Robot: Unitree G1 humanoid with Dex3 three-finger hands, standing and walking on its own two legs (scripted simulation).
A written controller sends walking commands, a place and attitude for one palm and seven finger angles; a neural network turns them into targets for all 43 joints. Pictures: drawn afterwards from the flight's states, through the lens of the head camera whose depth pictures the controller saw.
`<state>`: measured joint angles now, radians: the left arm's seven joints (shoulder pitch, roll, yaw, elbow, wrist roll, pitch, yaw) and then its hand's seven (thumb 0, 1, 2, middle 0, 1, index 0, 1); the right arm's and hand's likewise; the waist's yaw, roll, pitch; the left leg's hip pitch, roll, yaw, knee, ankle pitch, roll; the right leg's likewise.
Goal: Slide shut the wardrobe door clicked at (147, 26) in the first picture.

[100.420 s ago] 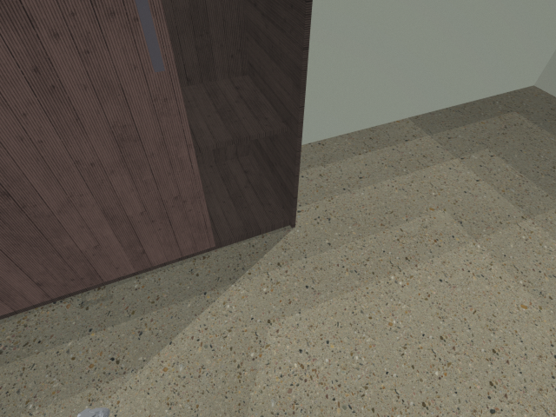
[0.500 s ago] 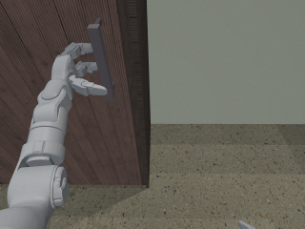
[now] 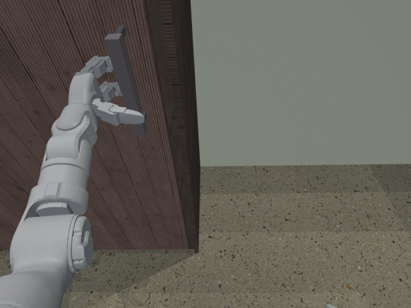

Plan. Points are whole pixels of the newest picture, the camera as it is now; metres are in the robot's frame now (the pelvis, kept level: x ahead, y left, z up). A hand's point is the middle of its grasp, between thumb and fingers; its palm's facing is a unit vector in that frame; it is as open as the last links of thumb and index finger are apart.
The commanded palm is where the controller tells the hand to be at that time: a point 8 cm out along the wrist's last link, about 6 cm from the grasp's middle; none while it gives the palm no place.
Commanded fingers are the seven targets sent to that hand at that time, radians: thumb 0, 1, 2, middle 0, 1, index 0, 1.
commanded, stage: slide the fingers in behind the handle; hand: left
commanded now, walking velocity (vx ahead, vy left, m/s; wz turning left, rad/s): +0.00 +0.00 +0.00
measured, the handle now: (131, 85) +0.49 +0.15 +0.21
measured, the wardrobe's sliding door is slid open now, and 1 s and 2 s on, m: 0.02 0.02 0.02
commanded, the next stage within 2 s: grip the handle and tug to test in 1.82 s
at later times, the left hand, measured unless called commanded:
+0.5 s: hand (124, 98) +0.44 +0.16 +0.21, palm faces +0.01 -1.00 +0.00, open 14.0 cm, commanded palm +0.41 +0.21 +0.21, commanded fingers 0.00 -0.50 0.30 -0.30 -1.20 -0.30 -1.20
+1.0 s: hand (132, 100) +0.43 +0.14 +0.21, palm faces +0.01 -1.00 +0.00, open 14.0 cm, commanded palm +0.41 +0.19 +0.21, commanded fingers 0.00 -0.50 0.30 -0.30 -1.20 -0.30 -1.20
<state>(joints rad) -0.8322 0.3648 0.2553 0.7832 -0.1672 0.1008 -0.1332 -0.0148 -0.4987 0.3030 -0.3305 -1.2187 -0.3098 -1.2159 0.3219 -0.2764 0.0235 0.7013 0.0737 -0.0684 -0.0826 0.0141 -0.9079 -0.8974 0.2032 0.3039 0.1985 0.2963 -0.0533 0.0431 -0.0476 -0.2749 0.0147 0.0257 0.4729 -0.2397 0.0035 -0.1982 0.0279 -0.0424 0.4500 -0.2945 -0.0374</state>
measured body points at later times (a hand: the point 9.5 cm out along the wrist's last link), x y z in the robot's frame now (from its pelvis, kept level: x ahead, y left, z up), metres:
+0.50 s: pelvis +0.00 +0.00 +0.00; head +0.00 -0.01 +0.45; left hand +0.44 +0.21 +0.21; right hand +0.10 -0.25 -0.11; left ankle +0.00 +0.12 -0.74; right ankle -0.04 -0.09 -0.74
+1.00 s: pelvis +0.00 +0.01 +0.00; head -0.01 -0.01 +0.45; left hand +0.43 +0.19 +0.21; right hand +0.13 -0.24 -0.11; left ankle +0.00 +0.12 -0.74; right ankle -0.04 -0.09 -0.74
